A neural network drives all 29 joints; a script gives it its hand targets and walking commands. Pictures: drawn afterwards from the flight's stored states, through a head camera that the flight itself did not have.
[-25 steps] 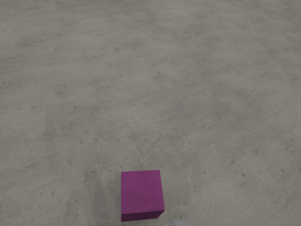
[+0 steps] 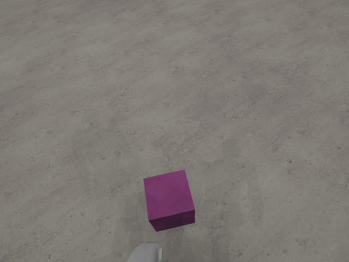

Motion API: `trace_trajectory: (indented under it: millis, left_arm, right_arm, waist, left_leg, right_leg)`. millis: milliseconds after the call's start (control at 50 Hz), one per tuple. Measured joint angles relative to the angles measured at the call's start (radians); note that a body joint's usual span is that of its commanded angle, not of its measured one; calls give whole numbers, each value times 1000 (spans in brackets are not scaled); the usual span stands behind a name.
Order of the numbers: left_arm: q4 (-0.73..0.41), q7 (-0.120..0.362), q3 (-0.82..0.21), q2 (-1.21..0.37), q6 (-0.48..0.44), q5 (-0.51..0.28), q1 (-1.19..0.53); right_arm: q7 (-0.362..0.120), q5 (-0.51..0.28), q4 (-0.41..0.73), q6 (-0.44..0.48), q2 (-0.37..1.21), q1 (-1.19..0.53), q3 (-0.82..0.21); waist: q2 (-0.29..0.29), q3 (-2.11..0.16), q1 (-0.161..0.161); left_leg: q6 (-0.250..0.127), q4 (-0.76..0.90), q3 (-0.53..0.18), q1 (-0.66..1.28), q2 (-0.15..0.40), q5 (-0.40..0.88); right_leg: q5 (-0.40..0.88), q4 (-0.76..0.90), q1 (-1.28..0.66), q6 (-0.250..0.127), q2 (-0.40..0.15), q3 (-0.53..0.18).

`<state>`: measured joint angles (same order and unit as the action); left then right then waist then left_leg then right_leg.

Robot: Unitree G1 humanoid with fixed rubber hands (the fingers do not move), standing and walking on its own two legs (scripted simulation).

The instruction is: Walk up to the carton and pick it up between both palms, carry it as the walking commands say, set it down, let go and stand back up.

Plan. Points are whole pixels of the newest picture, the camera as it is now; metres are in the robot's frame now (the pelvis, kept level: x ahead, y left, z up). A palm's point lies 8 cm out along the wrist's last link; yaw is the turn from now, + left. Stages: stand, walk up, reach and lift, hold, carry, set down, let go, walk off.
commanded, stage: walk up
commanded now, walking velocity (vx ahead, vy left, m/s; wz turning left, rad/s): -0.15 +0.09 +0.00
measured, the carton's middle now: (170, 201) +0.46 +0.06 -0.64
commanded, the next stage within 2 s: none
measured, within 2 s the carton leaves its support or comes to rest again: neither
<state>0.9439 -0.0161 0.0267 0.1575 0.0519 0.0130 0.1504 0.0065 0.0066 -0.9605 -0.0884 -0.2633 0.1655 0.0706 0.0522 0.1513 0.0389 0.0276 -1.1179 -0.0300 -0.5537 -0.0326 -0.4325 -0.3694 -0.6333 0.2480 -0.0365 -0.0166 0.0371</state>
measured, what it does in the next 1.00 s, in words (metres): steps on the spot: left foot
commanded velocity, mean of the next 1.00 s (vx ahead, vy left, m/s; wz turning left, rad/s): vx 0.04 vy -0.01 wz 0.02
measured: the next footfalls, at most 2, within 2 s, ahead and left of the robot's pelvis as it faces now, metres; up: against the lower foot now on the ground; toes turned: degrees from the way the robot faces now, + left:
left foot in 0.20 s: -0.03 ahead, +0.13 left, +0.00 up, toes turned +3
left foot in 1.34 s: +0.07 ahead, +0.10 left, +0.00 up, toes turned -1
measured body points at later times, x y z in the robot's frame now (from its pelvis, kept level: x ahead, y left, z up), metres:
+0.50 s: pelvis -0.02 +0.00 +0.01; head -0.05 +0.00 +0.46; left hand -0.04 +0.22 -0.15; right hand -0.01 -0.21 -0.15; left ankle -0.07 +0.13 -0.73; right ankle -0.02 -0.10 -0.73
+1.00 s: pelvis -0.02 +0.00 +0.01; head -0.03 +0.01 +0.46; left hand -0.02 +0.23 -0.15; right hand -0.05 -0.20 -0.16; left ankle -0.07 +0.13 -0.73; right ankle -0.03 -0.10 -0.71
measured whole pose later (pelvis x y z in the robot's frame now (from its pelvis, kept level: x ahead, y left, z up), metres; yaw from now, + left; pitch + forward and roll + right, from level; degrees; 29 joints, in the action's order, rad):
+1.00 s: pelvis -0.02 +0.00 +0.01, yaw +2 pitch -2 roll +1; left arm 1.10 -0.02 0.05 0.16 0.01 0.02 0.29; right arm 0.03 0.04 -1.14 0.01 -0.09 0.35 0.03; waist -0.03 0.01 0.02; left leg 0.00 -0.47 0.02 -0.11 0.00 -0.33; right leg -0.39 -0.71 0.28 0.01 -0.03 0.05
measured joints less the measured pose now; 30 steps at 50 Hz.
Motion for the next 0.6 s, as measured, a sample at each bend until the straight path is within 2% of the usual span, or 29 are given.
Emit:
trace_trajectory:
  millis: [40,80,140,200,220,280,360,600]
  left_arm:
    - [4,-4,0,-10,-1,0,24]
    - [2,-9,-2,-19,-12,1,47]
    - [21,-9,-2,-34,-37,5,68]
    - [47,-3,-4,-36,-42,-2,82]
    - [60,-10,-1,-32,-45,-7,83]
    - [87,-16,-2,-9,-52,-14,104]
    - [125,-2,-8,-7,-48,-15,144]
    - [179,-5,-11,-31,-43,-5,175]
  right_arm:
    - [-8,2,-17,1,4,23,2]
    - [-10,11,-37,2,4,46,-1]
    - [-10,6,-66,13,13,69,-21]
    - [-2,0,-87,37,39,70,-41]
    - [4,-2,-99,49,54,66,-43]
    - [10,-2,-128,71,101,73,-54]
    - [30,-7,-154,73,133,79,-60]
    - [18,-3,-205,84,150,145,-67]
  waist:
    - [-12,-47,-4]
    - [-14,-90,-7]
    - [-9,-135,-18]
    - [-15,-152,-23]
    - [-28,-151,-21]
    - [-68,-156,-48]
    - [-64,-169,-62]
    - [-55,-151,-52]
  left_leg:
    - [10,-62,8,32,-6,4]
    - [14,-32,7,87,1,19]
    - [-2,246,0,239,38,12]
    - [-10,589,4,408,67,92]
    - [-9,633,3,435,66,82]
    - [-2,664,17,473,56,98]
    - [-2,703,35,510,65,120]
    - [-20,722,49,487,44,153]
  right_leg:
    - [21,36,-7,-3,-7,8]
    - [40,73,-17,-2,-9,24]
    - [69,129,-43,-6,7,51]
    - [67,120,-47,-6,27,72]
    - [61,108,-48,-5,24,77]
    - [79,136,-82,2,16,63]
    - [117,197,-122,-1,29,47]
    - [151,213,-94,18,10,31]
